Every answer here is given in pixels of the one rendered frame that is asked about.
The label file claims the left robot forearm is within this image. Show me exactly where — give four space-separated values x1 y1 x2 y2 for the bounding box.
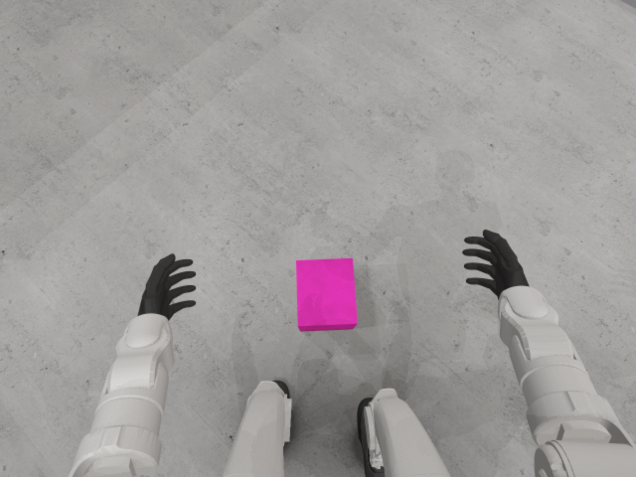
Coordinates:
68 313 175 477

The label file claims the right robot forearm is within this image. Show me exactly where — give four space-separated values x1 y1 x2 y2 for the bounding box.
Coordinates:
498 286 636 450

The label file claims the robot right foot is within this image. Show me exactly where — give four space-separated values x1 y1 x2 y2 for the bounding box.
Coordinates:
357 397 385 477

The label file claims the left robot hand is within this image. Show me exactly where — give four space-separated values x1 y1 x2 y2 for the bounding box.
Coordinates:
138 253 196 321

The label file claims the robot right thigh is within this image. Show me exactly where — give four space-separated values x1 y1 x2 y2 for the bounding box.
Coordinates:
364 397 450 477

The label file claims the carton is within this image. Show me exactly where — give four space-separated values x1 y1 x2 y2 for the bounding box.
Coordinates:
296 258 358 332

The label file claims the right robot hand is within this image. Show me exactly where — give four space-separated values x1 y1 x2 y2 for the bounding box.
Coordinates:
462 230 530 300

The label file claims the robot right upper arm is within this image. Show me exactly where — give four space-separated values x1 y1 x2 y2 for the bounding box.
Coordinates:
534 440 636 477

